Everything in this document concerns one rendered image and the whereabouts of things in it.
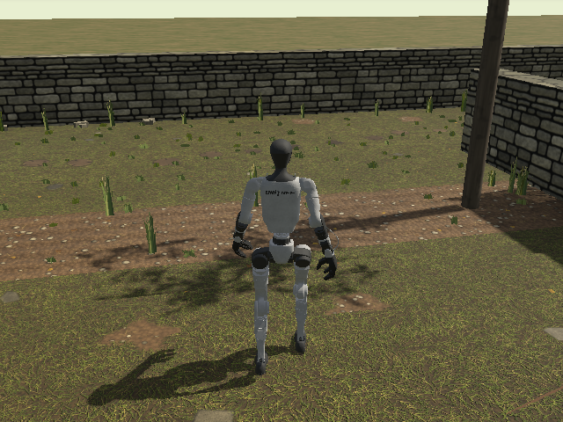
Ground robot right forearm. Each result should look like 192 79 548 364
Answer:
314 214 334 258

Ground robot left forearm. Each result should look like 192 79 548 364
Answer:
233 211 248 243

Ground robot right hand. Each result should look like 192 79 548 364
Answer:
317 255 337 280

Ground robot right upper arm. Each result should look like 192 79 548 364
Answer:
299 178 323 228

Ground robot left upper arm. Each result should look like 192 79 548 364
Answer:
238 177 263 224

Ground robot left hand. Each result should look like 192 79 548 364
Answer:
232 239 253 258

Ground robot left shin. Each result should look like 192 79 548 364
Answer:
254 301 267 362

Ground left robot thigh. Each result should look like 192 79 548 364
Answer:
252 247 269 317

